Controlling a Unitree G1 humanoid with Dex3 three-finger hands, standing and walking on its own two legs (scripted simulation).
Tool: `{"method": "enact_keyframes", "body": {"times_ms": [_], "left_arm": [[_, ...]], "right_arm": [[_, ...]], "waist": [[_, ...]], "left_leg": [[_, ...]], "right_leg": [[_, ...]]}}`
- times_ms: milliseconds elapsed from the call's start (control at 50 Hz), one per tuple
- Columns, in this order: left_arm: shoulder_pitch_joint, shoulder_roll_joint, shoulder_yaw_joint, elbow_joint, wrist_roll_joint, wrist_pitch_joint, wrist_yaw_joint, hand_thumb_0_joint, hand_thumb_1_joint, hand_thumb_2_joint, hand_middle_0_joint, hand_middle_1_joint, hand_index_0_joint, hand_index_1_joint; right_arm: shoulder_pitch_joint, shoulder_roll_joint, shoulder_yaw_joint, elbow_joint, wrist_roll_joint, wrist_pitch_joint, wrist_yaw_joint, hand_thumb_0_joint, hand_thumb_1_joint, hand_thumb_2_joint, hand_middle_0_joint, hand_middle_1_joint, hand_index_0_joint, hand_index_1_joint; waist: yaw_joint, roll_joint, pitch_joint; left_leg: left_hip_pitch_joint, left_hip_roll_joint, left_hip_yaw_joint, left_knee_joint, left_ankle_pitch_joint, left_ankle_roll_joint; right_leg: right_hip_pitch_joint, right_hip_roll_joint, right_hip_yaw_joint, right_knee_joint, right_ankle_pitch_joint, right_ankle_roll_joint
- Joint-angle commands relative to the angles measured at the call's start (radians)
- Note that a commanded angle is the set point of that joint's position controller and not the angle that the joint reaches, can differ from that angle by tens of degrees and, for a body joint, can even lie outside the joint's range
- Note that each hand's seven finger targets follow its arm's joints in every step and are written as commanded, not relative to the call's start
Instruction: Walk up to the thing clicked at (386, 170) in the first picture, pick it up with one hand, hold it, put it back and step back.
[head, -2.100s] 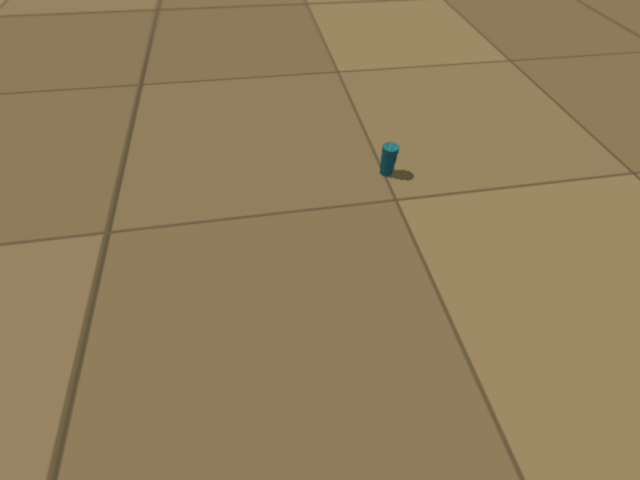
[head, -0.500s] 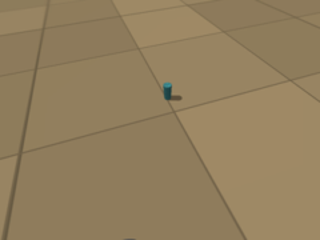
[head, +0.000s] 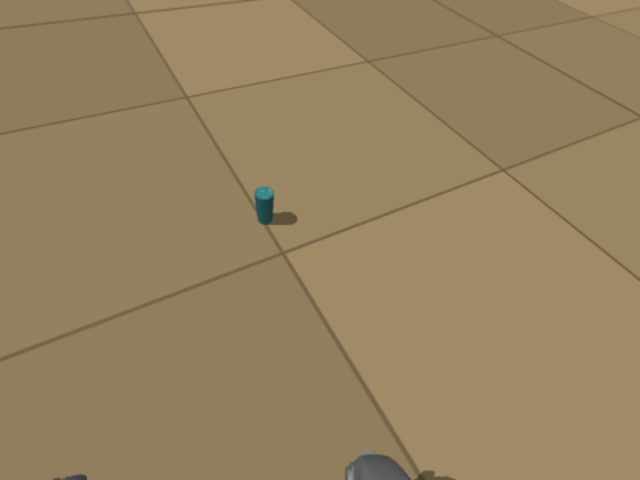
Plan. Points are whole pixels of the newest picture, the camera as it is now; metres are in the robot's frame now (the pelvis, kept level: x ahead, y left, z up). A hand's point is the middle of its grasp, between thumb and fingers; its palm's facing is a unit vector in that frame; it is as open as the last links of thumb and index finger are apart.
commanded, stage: walk up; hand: left
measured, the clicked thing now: (264, 206) +1.22 +0.15 -0.70
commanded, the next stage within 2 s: none
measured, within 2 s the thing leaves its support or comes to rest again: neither
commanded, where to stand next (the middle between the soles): +0.92 -0.01 m, yaw -1 degrees
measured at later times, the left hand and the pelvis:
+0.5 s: hand (160, 355) +0.32 +0.23 -0.12, palm faces -0.04 -0.92 -0.38, open 7.4 cm; pelvis +0.25 -0.04 +0.00, yaw -1 degrees
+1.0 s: hand (176, 243) +0.56 +0.26 -0.14, palm faces -0.09 -0.93 -0.35, open 7.4 cm; pelvis +0.47 -0.01 -0.01, yaw -1 degrees
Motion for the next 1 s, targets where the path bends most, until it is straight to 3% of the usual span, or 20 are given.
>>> {"method": "enact_keyframes", "body": {"times_ms": [0, 120, 160, 180, 200, 220, 260, 320, 360, 420, 540, 580, 620, 640, 660, 680, 720, 760, 860, 980], "left_arm": [[-0.083, 0.132, 0.037, -0.099, 0.007, -0.015, -0.011, 0.000, 0.900, 0.900, -0.200, -0.300, -0.200, -0.300], [-0.139, 0.130, 0.049, -0.084, 0.008, -0.017, -0.011, 0.000, 0.900, 0.900, -0.200, -0.300, -0.200, -0.300], [0.046, 0.179, 0.075, -0.028, 0.009, -0.029, 0.009, 0.000, 0.900, 0.900, -0.200, -0.300, -0.200, -0.300], [0.179, 0.250, 0.105, -0.006, 0.013, -0.035, 0.025, 0.000, 0.900, 0.900, -0.200, -0.300, -0.200, -0.300], [0.217, 0.356, 0.123, -0.022, 0.006, -0.041, 0.037, 0.000, 0.900, 0.900, -0.200, -0.300, -0.200, -0.300], [0.162, 0.345, 0.117, -0.037, -0.013, -0.038, 0.040, 0.000, 0.900, 0.900, -0.200, -0.300, -0.200, -0.300], [0.059, 0.267, 0.094, -0.060, -0.021, -0.040, 0.052, 0.000, 0.900, 0.900, -0.200, -0.300, -0.200, -0.300], [0.009, 0.201, 0.073, -0.075, -0.011, -0.053, 0.052, 0.000, 0.900, 0.900, -0.200, -0.300, -0.200, -0.300], [0.021, 0.198, 0.073, -0.093, -0.003, -0.063, 0.050, 0.000, 0.900, 0.900, -0.200, -0.300, -0.200, -0.300], [0.023, 0.224, 0.084, -0.108, 0.008, -0.066, 0.047, 0.000, 0.900, 0.900, -0.200, -0.300, -0.200, -0.300], [0.036, 0.238, 0.083, -0.104, 0.011, -0.063, 0.041, 0.000, 0.900, 0.900, -0.200, -0.300, -0.200, -0.300], [0.030, 0.251, 0.079, -0.097, 0.011, -0.055, 0.042, 0.000, 0.900, 0.900, -0.200, -0.300, -0.200, -0.300], [0.049, 0.203, 0.057, -0.097, 0.016, -0.051, 0.045, 0.000, 0.900, 0.900, -0.200, -0.300, -0.200, -0.300], [0.093, 0.139, 0.034, -0.102, 0.008, -0.048, 0.049, 0.000, 0.900, 0.900, -0.200, -0.300, -0.200, -0.300], [0.128, 0.100, 0.028, -0.108, -0.012, -0.043, 0.053, 0.000, 0.900, 0.900, -0.200, -0.300, -0.200, -0.300], [0.071, 0.199, 0.043, -0.090, 0.001, -0.039, 0.071, 0.000, 0.900, 0.900, -0.200, -0.300, -0.200, -0.300], [0.077, 0.194, 0.036, -0.061, -0.013, -0.040, 0.066, 0.000, 0.900, 0.900, -0.200, -0.300, -0.200, -0.300], [0.123, 0.183, 0.037, -0.032, -0.013, -0.029, 0.054, 0.000, 0.900, 0.900, -0.200, -0.300, -0.200, -0.300], [0.034, 0.156, 0.044, -0.062, 0.009, -0.018, 0.022, 0.000, 0.900, 0.900, -0.200, -0.300, -0.200, -0.300], [0.028, 0.136, 0.060, -0.047, 0.012, -0.029, 0.017, 0.000, 0.900, 0.900, -0.200, -0.300, -0.200, -0.300]], "right_arm": [[-0.002, -0.297, -0.079, -0.081, 0.004, -0.023, -0.018, 0.000, -0.900, -0.900, 0.200, 0.300, 0.200, 0.300], [0.006, -0.301, -0.082, -0.084, 0.001, 0.005, -0.023, 0.000, -0.900, -0.900, 0.200, 0.300, 0.200, 0.300], [0.011, -0.260, -0.062, -0.095, -0.005, 0.009, -0.026, 0.000, -0.900, -0.900, 0.200, 0.300, 0.200, 0.300], [0.076, -0.200, -0.039, -0.101, -0.004, 0.009, -0.025, 0.000, -0.900, -0.900, 0.200, 0.300, 0.200, 0.300], [0.112, -0.183, -0.030, -0.115, 0.017, 0.011, -0.023, 0.000, -0.900, -0.900, 0.200, 0.300, 0.200, 0.300], [0.041, -0.276, -0.049, -0.089, 0.010, 0.022, -0.035, 0.000, -0.900, -0.900, 0.200, 0.300, 0.200, 0.300], [0.012, -0.262, -0.046, -0.063, 0.028, 0.023, -0.033, 0.000, -0.900, -0.900, 0.200, 0.300, 0.200, 0.300], [0.080, -0.231, -0.046, -0.023, 0.009, 0.038, -0.015, 0.000, -0.900, -0.900, 0.200, 0.300, 0.200, 0.300], [0.058, -0.225, -0.052, -0.030, -0.001, 0.044, -0.001, 0.000, -0.900, -0.900, 0.200, 0.300, 0.200, 0.300], [-0.023, -0.220, -0.058, -0.055, -0.011, 0.043, 0.017, 0.000, -0.900, -0.900, 0.200, 0.300, 0.200, 0.300], [-0.128, -0.205, -0.064, -0.083, -0.011, 0.020, 0.033, 0.000, -0.900, -0.900, 0.200, 0.300, 0.200, 0.300], [-0.096, -0.207, -0.069, -0.071, -0.013, 0.016, 0.030, 0.000, -0.900, -0.900, 0.200, 0.300, 0.200, 0.300], [0.042, -0.255, -0.087, -0.027, -0.015, 0.007, 0.013, 0.000, -0.900, -0.900, 0.200, 0.300, 0.200, 0.300], [0.168, -0.321, -0.108, -0.002, -0.029, -0.001, -0.003, 0.000, -0.900, -0.900, 0.200, 0.300, 0.200, 0.300], [0.175, -0.398, -0.123, -0.037, -0.025, -0.007, -0.011, 0.000, -0.900, -0.900, 0.200, 0.300, 0.200, 0.300], [0.148, -0.404, -0.128, -0.042, 0.014, -0.001, -0.012, 0.000, -0.900, -0.900, 0.200, 0.300, 0.200, 0.300], [0.050, -0.318, -0.089, -0.065, 0.018, 0.002, -0.026, 0.000, -0.900, -0.900, 0.200, 0.300, 0.200, 0.300], [-0.004, -0.277, -0.068, -0.071, 0.019, -0.002, -0.029, 0.000, -0.900, -0.900, 0.200, 0.300, 0.200, 0.300], [0.004, -0.298, -0.071, -0.097, 0.007, -0.006, -0.025, 0.000, -0.900, -0.900, 0.200, 0.300, 0.200, 0.300], [-0.055, -0.292, -0.068, -0.119, 0.012, 0.010, -0.019, 0.000, -0.900, -0.900, 0.200, 0.300, 0.200, 0.300]], "waist": [[-0.007, 0.190, 0.024], [0.002, 0.156, -0.008], [0.107, 0.022, -0.124], [0.154, -0.148, -0.225], [0.149, -0.281, -0.264], [0.152, -0.108, -0.196], [0.105, -0.028, -0.082], [0.037, -0.065, -0.022], [0.042, -0.050, -0.013], [0.060, -0.055, 0.015], [0.072, -0.041, 0.008], [0.037, -0.028, 0.003], [-0.043, 0.085, -0.061], [-0.087, 0.285, -0.146], [-0.069, 0.405, -0.151], [-0.073, 0.252, -0.146], [-0.015, 0.143, -0.057], [0.029, 0.214, -0.018], [0.005, 0.219, 0.014], [0.044, 0.185, -0.030]], "left_leg": [[0.057, 0.220, -0.130, -0.212, 0.212, 0.182], [0.025, 0.222, -0.102, -0.094, 0.188, 0.145], [-0.053, 0.145, -0.028, 0.253, 0.303, 0.099], [-0.201, 0.064, -0.015, 0.531, 0.125, 0.071], [-0.461, -0.061, -0.068, 0.752, -0.236, 0.022], [-0.489, 0.001, -0.184, 0.822, -0.258, 0.024], [-0.486, 0.037, -0.238, 0.812, -0.111, 0.033], [-0.382, 0.057, -0.219, 0.666, -0.025, 0.017], [-0.392, 0.064, -0.207, 0.572, 0.001, -0.009], [-0.409, 0.081, -0.171, 0.397, 0.014, -0.032], [-0.254, 0.070, -0.131, 0.172, 0.145, -0.009], [-0.161, 0.036, -0.089, 0.140, 0.110, 0.004], [0.079, -0.010, -0.087, 0.102, 0.030, 0.037], [0.221, 0.127, -0.304, -0.010, -0.133, 0.093], [0.342, 0.369, -0.785, -0.156, -0.167, 0.203], [0.279, 0.416, -0.831, -0.159, -0.118, 0.282], [0.117, 0.303, -0.513, -0.117, 0.135, 0.210], [0.001, 0.243, -0.341, -0.133, 0.204, 0.179], [-0.042, 0.239, -0.275, -0.170, 0.147, 0.230], [-0.122, 0.175, -0.187, -0.032, 0.092, 0.163]], "right_leg": [[-0.068, -0.048, -0.049, -0.223, 0.114, 0.005], [0.167, 0.000, -0.122, -0.389, 0.158, -0.036], [0.474, 0.040, -0.129, -0.440, 0.105, -0.064], [0.666, -0.084, 0.077, -0.501, -0.100, -0.082], [0.809, -0.368, 0.631, -0.661, -0.144, -0.195], [0.694, -0.385, 0.667, -0.678, -0.180, -0.268], [0.534, -0.295, 0.397, -0.675, -0.029, -0.237], [0.336, -0.181, 0.162, -0.700, 0.060, -0.180], [0.316, -0.195, 0.126, -0.722, 0.047, -0.209], [0.278, -0.208, 0.103, -0.762, -0.155, -0.226], [0.254, -0.198, 0.050, -0.693, -0.132, -0.189], [0.232, -0.197, 0.032, -0.625, -0.058, -0.177], [0.162, -0.136, -0.036, -0.346, 0.194, -0.133], [0.064, -0.045, -0.107, -0.009, 0.177, -0.081], [-0.195, 0.117, -0.111, 0.193, -0.213, -0.030], [-0.207, 0.044, 0.007, 0.275, -0.272, -0.047], [-0.124, -0.004, 0.063, 0.243, -0.144, -0.045], [-0.051, -0.056, 0.026, 0.129, -0.086, -0.035], [-0.013, -0.071, -0.058, -0.125, -0.048, 0.007], [0.238, 0.004, -0.138, -0.362, 0.118, -0.015]]}}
